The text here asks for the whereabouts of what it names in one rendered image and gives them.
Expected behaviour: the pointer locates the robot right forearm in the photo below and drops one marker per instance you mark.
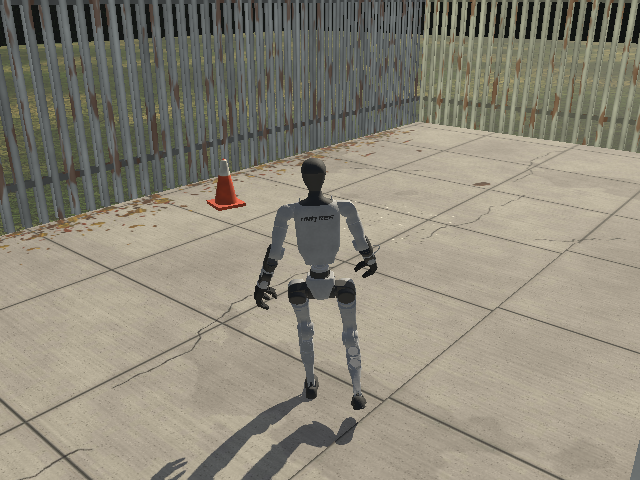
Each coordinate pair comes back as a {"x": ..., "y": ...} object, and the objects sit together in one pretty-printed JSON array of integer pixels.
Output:
[{"x": 368, "y": 254}]

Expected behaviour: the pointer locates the right robot upper arm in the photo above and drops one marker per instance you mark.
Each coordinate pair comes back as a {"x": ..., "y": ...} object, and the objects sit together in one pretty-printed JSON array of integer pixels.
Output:
[{"x": 347, "y": 209}]

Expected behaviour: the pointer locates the right robot hand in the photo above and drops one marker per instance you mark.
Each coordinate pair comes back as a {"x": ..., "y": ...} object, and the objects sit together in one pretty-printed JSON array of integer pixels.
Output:
[{"x": 371, "y": 271}]

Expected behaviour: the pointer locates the robot head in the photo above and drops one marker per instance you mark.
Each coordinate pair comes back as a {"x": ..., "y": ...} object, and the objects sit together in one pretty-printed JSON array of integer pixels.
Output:
[{"x": 313, "y": 173}]

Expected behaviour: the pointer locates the left robot hand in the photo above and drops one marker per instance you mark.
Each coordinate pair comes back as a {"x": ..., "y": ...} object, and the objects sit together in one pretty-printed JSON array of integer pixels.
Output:
[{"x": 259, "y": 294}]

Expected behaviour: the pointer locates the robot left thigh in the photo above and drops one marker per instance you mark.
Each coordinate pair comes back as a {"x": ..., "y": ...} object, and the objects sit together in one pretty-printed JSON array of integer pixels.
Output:
[{"x": 298, "y": 297}]

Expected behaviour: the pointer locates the robot left forearm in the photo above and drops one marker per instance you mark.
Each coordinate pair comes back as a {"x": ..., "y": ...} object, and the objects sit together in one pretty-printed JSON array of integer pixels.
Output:
[{"x": 267, "y": 270}]

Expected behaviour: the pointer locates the left robot upper arm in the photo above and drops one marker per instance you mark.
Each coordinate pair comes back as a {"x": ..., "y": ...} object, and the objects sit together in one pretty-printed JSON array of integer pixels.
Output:
[{"x": 284, "y": 213}]

